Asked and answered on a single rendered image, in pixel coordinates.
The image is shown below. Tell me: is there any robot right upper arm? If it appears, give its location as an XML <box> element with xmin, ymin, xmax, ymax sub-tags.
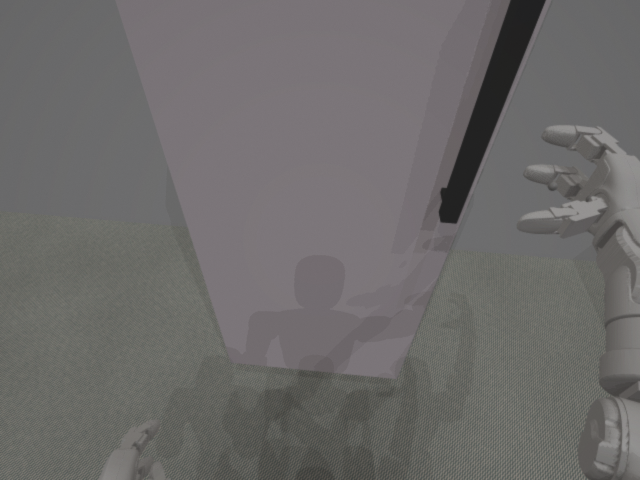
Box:
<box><xmin>578</xmin><ymin>396</ymin><xmax>640</xmax><ymax>480</ymax></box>

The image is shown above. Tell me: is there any robot right forearm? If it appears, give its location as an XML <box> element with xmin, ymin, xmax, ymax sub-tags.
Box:
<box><xmin>592</xmin><ymin>209</ymin><xmax>640</xmax><ymax>403</ymax></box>

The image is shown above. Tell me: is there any handle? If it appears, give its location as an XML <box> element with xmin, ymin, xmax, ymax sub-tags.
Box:
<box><xmin>439</xmin><ymin>0</ymin><xmax>546</xmax><ymax>224</ymax></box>

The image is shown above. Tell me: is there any fridge door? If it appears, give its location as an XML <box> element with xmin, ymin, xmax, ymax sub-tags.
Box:
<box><xmin>115</xmin><ymin>0</ymin><xmax>551</xmax><ymax>379</ymax></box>

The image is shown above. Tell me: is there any left robot hand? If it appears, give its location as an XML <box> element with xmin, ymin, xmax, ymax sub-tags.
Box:
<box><xmin>99</xmin><ymin>419</ymin><xmax>171</xmax><ymax>480</ymax></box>

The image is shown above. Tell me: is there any right robot hand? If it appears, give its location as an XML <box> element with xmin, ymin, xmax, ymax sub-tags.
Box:
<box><xmin>517</xmin><ymin>125</ymin><xmax>640</xmax><ymax>239</ymax></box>

